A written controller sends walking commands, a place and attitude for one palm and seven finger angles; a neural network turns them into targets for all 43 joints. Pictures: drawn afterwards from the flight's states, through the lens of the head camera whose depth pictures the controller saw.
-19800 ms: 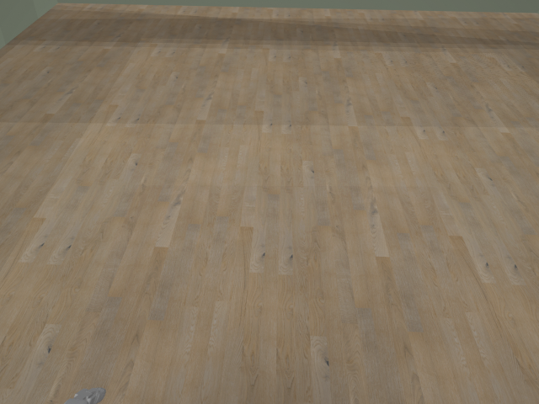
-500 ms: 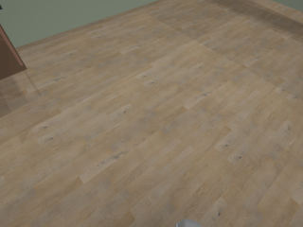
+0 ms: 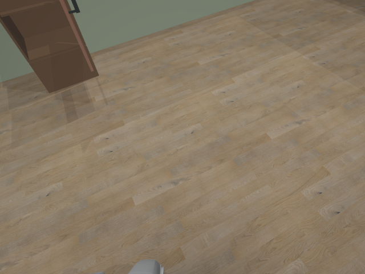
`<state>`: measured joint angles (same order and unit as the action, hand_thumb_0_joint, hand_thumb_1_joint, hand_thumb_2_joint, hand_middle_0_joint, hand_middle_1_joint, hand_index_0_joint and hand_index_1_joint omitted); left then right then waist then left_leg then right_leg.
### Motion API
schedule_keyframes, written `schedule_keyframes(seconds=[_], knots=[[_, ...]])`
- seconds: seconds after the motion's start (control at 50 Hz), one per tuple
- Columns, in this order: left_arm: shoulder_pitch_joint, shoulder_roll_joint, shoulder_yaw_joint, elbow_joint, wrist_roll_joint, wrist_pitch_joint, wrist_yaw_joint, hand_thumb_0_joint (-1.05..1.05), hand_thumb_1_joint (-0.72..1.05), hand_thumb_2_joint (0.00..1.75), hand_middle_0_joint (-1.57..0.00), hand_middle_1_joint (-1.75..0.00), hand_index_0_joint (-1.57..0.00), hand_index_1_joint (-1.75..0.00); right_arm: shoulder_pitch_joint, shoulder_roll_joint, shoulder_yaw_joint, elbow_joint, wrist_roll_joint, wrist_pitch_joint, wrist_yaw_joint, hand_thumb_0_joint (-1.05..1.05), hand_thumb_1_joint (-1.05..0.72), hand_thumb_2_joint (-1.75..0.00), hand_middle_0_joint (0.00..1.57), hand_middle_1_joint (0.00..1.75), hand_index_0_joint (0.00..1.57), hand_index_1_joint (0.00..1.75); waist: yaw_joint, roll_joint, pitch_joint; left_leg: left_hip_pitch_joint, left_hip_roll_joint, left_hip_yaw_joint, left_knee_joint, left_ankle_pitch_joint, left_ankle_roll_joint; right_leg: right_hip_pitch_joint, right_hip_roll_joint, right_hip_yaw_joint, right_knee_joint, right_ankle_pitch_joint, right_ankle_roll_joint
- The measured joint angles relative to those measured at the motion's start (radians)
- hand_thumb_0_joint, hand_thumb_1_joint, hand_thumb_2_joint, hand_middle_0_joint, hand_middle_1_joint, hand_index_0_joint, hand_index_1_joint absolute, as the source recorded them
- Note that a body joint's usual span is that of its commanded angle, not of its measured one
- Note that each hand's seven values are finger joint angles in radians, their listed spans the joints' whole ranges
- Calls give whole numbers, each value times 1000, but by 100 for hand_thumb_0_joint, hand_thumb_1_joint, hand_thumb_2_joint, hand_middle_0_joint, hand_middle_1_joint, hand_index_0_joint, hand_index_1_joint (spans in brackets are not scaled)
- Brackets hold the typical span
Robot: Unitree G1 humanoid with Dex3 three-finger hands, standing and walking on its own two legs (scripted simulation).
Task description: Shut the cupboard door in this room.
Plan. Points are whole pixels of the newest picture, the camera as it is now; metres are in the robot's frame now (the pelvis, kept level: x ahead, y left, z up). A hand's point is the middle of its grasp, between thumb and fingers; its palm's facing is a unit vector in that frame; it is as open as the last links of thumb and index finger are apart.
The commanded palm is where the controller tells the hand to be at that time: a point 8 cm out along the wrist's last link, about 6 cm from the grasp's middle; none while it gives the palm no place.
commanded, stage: turn or walk to find it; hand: left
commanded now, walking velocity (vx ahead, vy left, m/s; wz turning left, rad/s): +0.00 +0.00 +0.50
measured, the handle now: (69, 1) +1.43 +0.68 -0.02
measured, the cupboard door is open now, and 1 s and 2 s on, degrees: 86 86 86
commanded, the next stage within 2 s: none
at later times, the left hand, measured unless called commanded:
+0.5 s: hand out of the picture +0.11 +0.26 -0.15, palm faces +0.22 -0.95 -0.24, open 7.4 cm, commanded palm none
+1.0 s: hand out of the picture +0.08 +0.19 -0.17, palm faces +0.54 -0.82 -0.19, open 7.3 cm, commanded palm none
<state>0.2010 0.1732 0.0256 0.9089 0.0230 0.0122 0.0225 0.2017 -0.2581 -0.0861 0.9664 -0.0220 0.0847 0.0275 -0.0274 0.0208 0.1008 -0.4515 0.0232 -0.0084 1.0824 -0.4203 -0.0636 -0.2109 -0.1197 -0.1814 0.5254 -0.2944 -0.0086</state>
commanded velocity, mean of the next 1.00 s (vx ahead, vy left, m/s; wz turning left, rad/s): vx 0.33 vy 0.00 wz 0.40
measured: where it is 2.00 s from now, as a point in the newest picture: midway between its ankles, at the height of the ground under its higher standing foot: (144, 191)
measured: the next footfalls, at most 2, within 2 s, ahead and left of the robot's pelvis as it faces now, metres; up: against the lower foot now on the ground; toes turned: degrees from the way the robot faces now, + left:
left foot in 0.18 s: +0.01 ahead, +0.16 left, +0.00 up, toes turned +10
right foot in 0.58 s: +0.23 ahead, -0.08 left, +0.00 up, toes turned +9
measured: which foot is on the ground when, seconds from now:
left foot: up 0.00-0.16, down 0.18-0.58, up 0.60-1.00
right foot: down 0.00-0.16, up 0.18-0.56, down 0.58-1.00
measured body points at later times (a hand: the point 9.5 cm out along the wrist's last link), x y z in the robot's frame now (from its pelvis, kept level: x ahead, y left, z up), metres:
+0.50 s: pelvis +0.06 +0.04 +0.00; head +0.09 +0.04 +0.45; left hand +0.10 +0.31 -0.14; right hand +0.13 -0.20 -0.15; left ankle -0.03 +0.15 -0.74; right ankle +0.14 -0.10 -0.70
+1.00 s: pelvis +0.24 +0.08 -0.01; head +0.27 +0.11 +0.44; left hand +0.05 +0.23 -0.16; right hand +0.47 -0.06 -0.15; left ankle +0.29 +0.24 -0.72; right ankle +0.19 -0.08 -0.74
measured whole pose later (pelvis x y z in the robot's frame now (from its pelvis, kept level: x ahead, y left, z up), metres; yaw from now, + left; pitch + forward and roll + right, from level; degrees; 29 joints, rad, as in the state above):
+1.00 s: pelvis +0.24 +0.08 -0.01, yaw +29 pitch +0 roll -1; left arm 0.44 0.17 0.03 1.11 0.03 -0.07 0.01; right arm 0.08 -0.21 -0.05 0.97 -0.03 0.00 0.06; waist 0.06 0.00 0.10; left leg -0.51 0.08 0.12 0.71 -0.21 0.03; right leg 0.05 -0.12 -0.33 0.39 -0.39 0.07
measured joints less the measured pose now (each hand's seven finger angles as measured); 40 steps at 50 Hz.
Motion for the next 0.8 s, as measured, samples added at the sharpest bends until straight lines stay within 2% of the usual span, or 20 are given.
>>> schedule_keyframes(seconds=[0.1, 0.16, 0.18, 0.2, 0.24, 0.3, 0.38, 0.48, 0.56, 0.58, 0.6, 0.64, 0.68, 0.7, 0.74, 0.8], knots=[[19, 28, 10, 14, 5, 3, -6, 0, 91, 90, -20, -30, -20, -30, -30, 10, 16, 2, 8, -8, -1, 1, -91, -90, 19, 30, 19, 29, 26, -34, 14, 100, 16, 47, -251, -35, 6, -15, -40, -44, 38, -19, 20], [38, 54, 22, 28, -2, 11, -9, 0, 91, 90, -20, -30, -20, -30, -39, 13, 26, -17, 7, -29, 0, 1, -91, -90, 19, 30, 19, 29, 30, -45, 3, 190, 15, 81, -468, 63, 22, -41, -65, -75, 108, -56, 47], [46, 66, 28, 32, -5, 18, -13, 0, 91, 90, -20, -30, -20, -30, -40, 15, 27, -23, 3, -40, 1, 1, -91, -90, 19, 30, 19, 29, 30, -51, -7, 196, 10, 75, -498, 80, 44, -66, -71, -69, 160, -93, 57], [47, 82, 35, 41, -6, 28, -15, 0, 91, 90, -20, -30, -20, -30, -44, 25, 29, -25, 0, -49, 1, 1, -91, -90, 19, 30, 19, 29, 36, -71, -7, 185, -1, 77, -471, 73, 58, -97, -69, -30, 231, -165, 64], [47, 99, 44, 63, -3, 49, -17, 1, 91, 90, -20, -30, -20, -30, -35, 38, 37, -32, -4, -67, 0, 0, -91, -90, 19, 30, 20, 29, 41, -80, -19, 185, -4, 73, -457, 58, 73, -168, -35, 38, 397, -239, 71], [35, 106, 49, 76, -2, 45, -34, 1, 91, 90, -20, -30, -20, -30, 3, 50, 46, -32, -6, -85, -11, 0, -91, -90, 20, 30, 20, 29, 33, -65, -38, 227, -8, 43, -533, 88, 75, -249, -2, 84, 542, -157, 75], [16, 100, 42, 57, -2, 19, -50, 1, 91, 90, -20, -30, -20, -30, 54, 60, 53, -11, -2, -99, -13, 0, -91, -90, 20, 30, 20, 29, 27, -49, -58, 291, -19, 7, -640, 127, 78, -300, 2, 113, 530, -59, 88], [-28, 81, 33, 30, -4, 7, -56, 1, 91, 90, -20, -30, -20, -30, 108, 69, 50, 15, -3, -106, -10, 0, -91, -90, 20, 30, 20, 30, 5, -34, -66, 342, -31, -37, -690, 121, 67, -295, -1, 126, 362, -33, 105], [-60, 61, 25, 4, -5, -15, -63, 1, 91, 90, -20, -30, -20, -30, 137, 63, 39, 36, -6, -99, -12, 0, -91, -89, 20, 30, 20, 30, -15, -9, -60, 348, -24, -74, -625, 51, 41, -207, 24, 98, 127, -1, 103], [-64, 58, 21, -5, -4, -30, -64, 1, 91, 90, -20, -30, -20, -30, 149, 59, 36, 40, -4, -97, -12, 0, -91, -89, 20, 30, 20, 30, -16, -2, -60, 331, -24, -88, -564, 11, 41, -172, 31, 87, 67, 43, 85], [-70, 48, 19, -10, 0, -48, -61, 1, 91, 90, -20, -30, -20, -30, 150, 53, 32, 49, -1, -93, -14, 0, -91, -90, 20, 30, 20, 30, -15, 12, -53, 292, -21, -95, -446, -39, 52, -169, 35, 70, 86, 70, 52], [-67, 26, 9, -14, -1, -69, -50, 0, 91, 90, -20, -30, -20, -30, 141, 39, 25, 65, 2, -76, -11, 1, -91, -90, 20, 30, 20, 29, -10, 25, -42, 186, -24, -75, -161, -83, 75, -144, 24, 33, 130, 18, 10], [-39, 7, 4, -6, 0, -79, -40, 0, 91, 90, -20, -30, -20, -30, 120, 26, 17, 71, -3, -66, -2, 1, -91, -90, 20, 30, 20, 29, 2, 23, -43, 82, -16, -30, 50, -16, 85, -94, 13, 11, 104, -15, 0], [-21, -1, 3, 5, 1, -81, -34, 0, 91, 90, -20, -30, -20, -30, 106, 19, 13, 68, -5, -64, 3, 1, -91, -90, 20, 30, 20, 29, 4, 24, -44, 37, -5, -11, 108, 32, 83, -66, 10, 0, 74, -11, 5], [19, -15, 1, 35, 3, -81, -27, 0, 91, 90, -20, -30, -20, -30, 78, 9, 6, 56, -7, -65, 9, 1, -91, -90, 19, 30, 20, 29, 4, 24, -49, -35, 18, 13, 149, 112, 74, -7, 6, -25, 11, -3, 10], [81, -15, 12, 82, 5, -83, -14, 0, 93, 90, -20, -30, -20, -30, 40, 8, 2, 34, -9, -68, 13, 1, -92, -90, 19, 30, 19, 29, 10, 15, -58, -113, 49, 29, 115, 187, 58, 72, 6, -64, -70, -1, 16]])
